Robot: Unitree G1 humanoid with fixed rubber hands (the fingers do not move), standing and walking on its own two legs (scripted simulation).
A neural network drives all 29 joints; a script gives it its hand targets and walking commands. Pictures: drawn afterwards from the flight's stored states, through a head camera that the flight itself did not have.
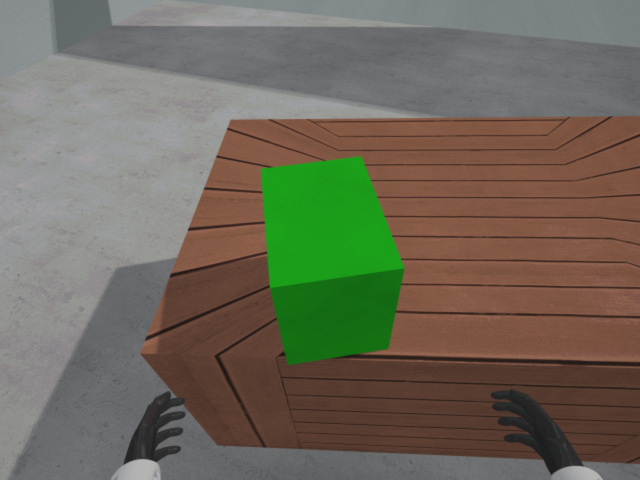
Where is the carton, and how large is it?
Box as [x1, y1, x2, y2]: [261, 156, 403, 364]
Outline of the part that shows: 361,156 261,169 270,289 288,364 383,349 388,347 403,272 403,266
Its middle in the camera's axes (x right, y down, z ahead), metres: +0.01 +0.04 +0.67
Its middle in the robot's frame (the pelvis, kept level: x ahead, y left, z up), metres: +0.49 +0.02 -0.05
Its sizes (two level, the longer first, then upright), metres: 0.254 0.178 0.230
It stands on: a pedestal, 0.59 m high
